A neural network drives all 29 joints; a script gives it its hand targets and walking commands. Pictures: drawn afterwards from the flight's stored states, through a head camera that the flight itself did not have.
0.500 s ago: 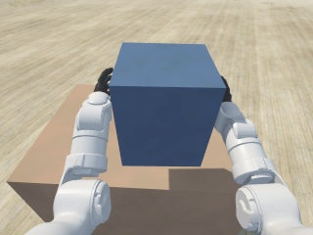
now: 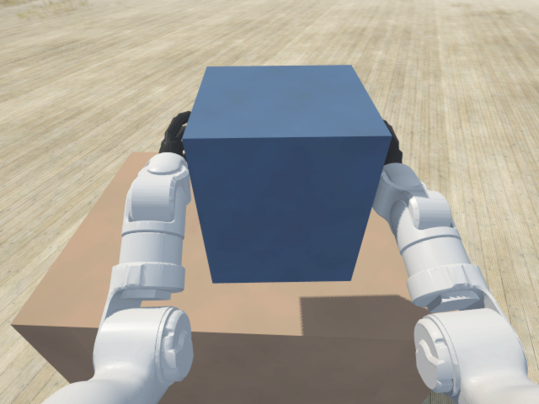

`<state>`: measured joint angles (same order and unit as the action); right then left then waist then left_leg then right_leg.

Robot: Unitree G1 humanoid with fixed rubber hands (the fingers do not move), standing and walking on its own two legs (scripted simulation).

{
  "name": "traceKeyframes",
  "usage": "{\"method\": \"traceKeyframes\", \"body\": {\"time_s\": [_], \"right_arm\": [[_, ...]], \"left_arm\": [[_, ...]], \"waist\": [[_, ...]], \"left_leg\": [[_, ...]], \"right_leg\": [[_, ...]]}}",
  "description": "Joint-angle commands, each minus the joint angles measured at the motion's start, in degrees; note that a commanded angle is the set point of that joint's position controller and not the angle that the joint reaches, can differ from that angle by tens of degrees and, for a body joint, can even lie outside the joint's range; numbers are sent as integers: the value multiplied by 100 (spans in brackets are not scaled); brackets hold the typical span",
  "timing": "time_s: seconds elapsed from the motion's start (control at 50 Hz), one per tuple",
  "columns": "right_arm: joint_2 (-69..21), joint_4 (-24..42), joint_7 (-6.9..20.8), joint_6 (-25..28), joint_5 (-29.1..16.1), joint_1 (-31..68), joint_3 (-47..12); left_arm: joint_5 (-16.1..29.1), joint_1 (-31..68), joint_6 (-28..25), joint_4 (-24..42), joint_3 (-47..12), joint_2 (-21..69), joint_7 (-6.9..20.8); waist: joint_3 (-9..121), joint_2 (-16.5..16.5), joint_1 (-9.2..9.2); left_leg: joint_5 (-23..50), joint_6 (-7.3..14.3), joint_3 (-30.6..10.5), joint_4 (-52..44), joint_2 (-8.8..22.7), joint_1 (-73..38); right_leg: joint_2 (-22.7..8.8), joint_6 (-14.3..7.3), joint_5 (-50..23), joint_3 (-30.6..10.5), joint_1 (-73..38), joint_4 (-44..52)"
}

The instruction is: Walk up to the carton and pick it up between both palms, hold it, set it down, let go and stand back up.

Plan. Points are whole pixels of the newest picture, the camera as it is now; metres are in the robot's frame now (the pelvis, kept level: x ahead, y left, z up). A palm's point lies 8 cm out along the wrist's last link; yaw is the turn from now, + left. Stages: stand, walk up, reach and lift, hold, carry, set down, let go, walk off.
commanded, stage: reach and lift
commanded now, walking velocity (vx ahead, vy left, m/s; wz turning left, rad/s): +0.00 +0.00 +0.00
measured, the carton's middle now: (280, 176) +0.39 -0.01 +0.20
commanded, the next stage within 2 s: hold in 0.02 s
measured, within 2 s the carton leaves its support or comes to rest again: neither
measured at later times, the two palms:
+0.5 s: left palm (165, 161) +0.37 +0.15 +0.24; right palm (390, 160) +0.37 -0.15 +0.23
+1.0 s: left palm (159, 145) +0.36 +0.15 +0.27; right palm (399, 149) +0.35 -0.16 +0.26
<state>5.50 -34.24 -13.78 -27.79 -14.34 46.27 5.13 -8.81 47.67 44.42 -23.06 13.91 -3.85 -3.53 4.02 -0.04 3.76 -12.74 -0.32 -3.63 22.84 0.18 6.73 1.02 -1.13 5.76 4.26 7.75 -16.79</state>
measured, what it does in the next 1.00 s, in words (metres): stands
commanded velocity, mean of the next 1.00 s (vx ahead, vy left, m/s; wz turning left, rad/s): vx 0.00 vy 0.00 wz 0.00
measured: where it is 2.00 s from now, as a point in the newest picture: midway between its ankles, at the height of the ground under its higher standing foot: outside the picture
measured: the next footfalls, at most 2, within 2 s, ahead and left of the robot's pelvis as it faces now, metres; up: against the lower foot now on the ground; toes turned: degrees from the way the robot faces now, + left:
none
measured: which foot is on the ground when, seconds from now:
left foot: down 0.00-1.00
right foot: down 0.00-1.00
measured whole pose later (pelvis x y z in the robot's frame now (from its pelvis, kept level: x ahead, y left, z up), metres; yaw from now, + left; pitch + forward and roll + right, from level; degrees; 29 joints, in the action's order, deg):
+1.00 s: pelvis -0.02 +0.00 +0.00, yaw -1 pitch -4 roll -1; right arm 6.6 -37.3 -14.9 -35.3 -16.0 53.6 4.7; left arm -10.9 52.6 51.6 -23.3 18.1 -4.7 -1.4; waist 7.5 1.0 3.1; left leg -12.2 -0.9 -3.6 23.9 0.8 7.7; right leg 2.3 -1.7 4.2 2.3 8.5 -16.7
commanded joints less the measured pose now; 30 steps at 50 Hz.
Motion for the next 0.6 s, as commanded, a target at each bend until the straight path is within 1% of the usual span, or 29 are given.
{"method": "traceKeyframes", "body": {"time_s": [0.0,0.02,0.04,0.06,0.08,0.1,0.12,0.14,0.16,0.18,0.2,0.22,0.24,0.26,0.28,0.3,0.32,0.34,0.36,0.38,0.4,0.42,0.44,0.46,0.48,0.5,0.52,0.56,0.58], "right_arm": [[-3790,2683,872,305,-1011,5973,-2332],[-3716,2627,860,241,-1023,5883,-2290],[-3561,2748,863,228,-1062,6061,-2278],[-3622,2514,850,159,-1035,5844,-2263],[-3586,2667,843,143,-1031,5913,-2222],[-3601,2362,833,77,-1026,5861,-2239],[-3567,2466,840,79,-1050,5898,-2254],[-3665,2403,855,58,-1031,5898,-2269],[-3603,2558,849,53,-1088,5800,-2298],[-3621,2786,841,64,-1192,5813,-2347],[-3661,2716,835,23,-1228,5812,-2422],[-3571,2788,797,-12,-1178,5788,-2357],[-3559,3087,776,-28,-1252,5895,-2384],[-3577,3128,766,-42,-1279,5840,-2425],[-3571,3034,762,-106,-1276,5852,-2444],[-3621,3240,768,-101,-1353,5824,-2535],[-3570,3238,756,-130,-1368,5850,-2494],[-3553,3355,756,-134,-1360,5861,-2487],[-3518,3195,745,-178,-1342,5864,-2473],[-3497,3117,733,-224,-1308,5875,-2404],[-3585,3163,734,-244,-1346,5762,-2467],[-3565,3187,708,-275,-1339,5801,-2456],[-3560,3009,721,-319,-1315,5778,-2411],[-3576,2900,739,-350,-1325,5752,-2424],[-3559,3040,734,-344,-1360,5834,-2411],[-3580,2891,748,-377,-1388,5833,-2393],[-3512,2594,739,-387,-1279,5777,-2221],[-3637,2694,770,-381,-1310,5980,-2280],[-3633,2664,788,-395,-1278,6176,-2243]], "left_arm": [[1038,5185,-640,2158,-2692,3686,798],[1011,5092,-590,2067,-2659,3655,786],[1030,4994,-519,1989,-2649,3654,791],[1004,5086,-509,2038,-2572,3583,813],[983,4910,-460,1931,-2548,3587,822],[830,4892,-425,1757,-2294,3439,852],[805,4823,-411,1771,-2304,3467,866],[835,5033,-417,1878,-2269,3365,894],[901,4890,-376,2030,-2490,3512,869],[987,4958,-368,2317,-2654,3609,856],[976,5013,-355,2320,-2578,3558,835],[846,4725,-268,2047,-2452,3452,859],[916,4744,-250,2347,-2579,3564,880],[916,4637,-212,2365,-2599,3544,892],[869,4715,-192,2347,-2506,3443,896],[931,4785,-184,2676,-2605,3481,878],[952,4800,-143,2642,-2615,3486,889],[963,4730,-117,2655,-2647,3489,872],[889,4751,-105,2509,-2529,3384,867],[860,4681,-60,2446,-2521,3389,891],[846,4612,-20,2545,-2503,3446,924],[837,4510,-3,2461,-2471,3330,945],[777,4708,26,2433,-2461,3337,965],[746,4845,25,2553,-2424,3319,954],[792,4746,50,2522,-2480,3339,953],[755,4857,74,2556,-2428,3343,953],[735,5057,74,2390,-2399,3272,993],[763,5028,87,2339,-2363,3290,998],[763,5106,99,2187,-2270,3259,998]], "waist": [[3555,354,98],[3309,301,121],[3353,362,131],[3179,358,159],[3082,332,136],[2834,192,62],[2803,160,47],[2940,122,30],[3105,286,128],[3282,423,161],[3288,351,42],[3140,365,80],[3324,372,141],[3326,340,127],[3190,247,124],[3428,353,112],[3297,319,155],[3368,323,118],[3127,260,81],[2960,255,114],[2918,276,84],[2924,192,94],[2777,272,147],[2828,302,96],[2808,305,107],[2840,439,68],[2667,461,208],[2737,366,122],[2715,308,79]], "left_leg": [[2349,-307,-15,-214,-264,-67],[2506,-344,-53,-175,-212,-154],[2527,-359,-45,-135,-234,-189],[2409,-366,-36,-179,-209,-159],[2323,-337,-6,-204,-240,-55],[2141,-269,-4,-260,-241,35],[2084,-262,-10,-279,-232,87],[1913,-223,-6,-298,-231,124],[2059,-276,-7,-269,-218,66],[2400,-355,-27,-180,-215,-56],[2539,-360,4,-162,-237,-106],[2502,-331,-15,-148,-256,-81],[2672,-371,4,-129,-242,-158],[2679,-370,-31,-113,-230,-137],[2532,-323,-7,-168,-229,-88],[2834,-341,-20,-77,-231,-248],[2670,-360,-29,-117,-231,-201],[2790,-377,-22,-63,-235,-220],[2545,-337,-36,-148,-236,-114],[2398,-324,-22,-177,-219,-56],[2385,-332,25,-163,-240,-78],[2220,-268,27,-190,-242,-21],[2090,-282,43,-229,-264,12],[2025,-281,52,-246,-240,-7],[2104,-281,4,-227,-210,34],[2137,-315,27,-198,-218,10],[1872,-329,31,-265,-216,40],[1710,-259,58,-303,-188,155],[1485,-212,53,-335,-203,264]], "right_leg": [[290,292,-2063,-320,-2427,-308],[327,289,-1971,-324,-2196,-266],[338,276,-1906,-331,-2166,-218],[306,280,-1797,-356,-2194,-203],[266,299,-1922,-365,-2217,-198],[267,331,-1777,-356,-2215,-175],[284,300,-1727,-347,-2194,-179],[234,313,-1721,-362,-2247,-177],[284,262,-1832,-382,-2337,-221],[297,254,-2045,-401,-2378,-257],[346,273,-2006,-367,-2368,-241],[270,286,-2228,-411,-2378,-208],[323,266,-2274,-392,-2437,-220],[314,284,-2363,-418,-2483,-229],[335,290,-2222,-402,-2415,-190],[347,283,-2489,-416,-2525,-254],[369,261,-2205,-397,-2396,-212],[382,251,-2360,-399,-2447,-221],[368,279,-2169,-366,-2351,-186],[357,277,-2074,-389,-2269,-161],[368,268,-2060,-398,-2335,-165],[358,291,-2019,-413,-2340,-136],[317,275,-1861,-387,-2298,-117],[355,271,-1662,-399,-2235,-116],[337,245,-1757,-399,-2238,-148],[356,228,-1705,-400,-2237,-135],[360,204,-1473,-382,-2082,-80],[369,202,-1301,-411,-2167,-68],[356,201,-1132,-408,-2148,-70]]}}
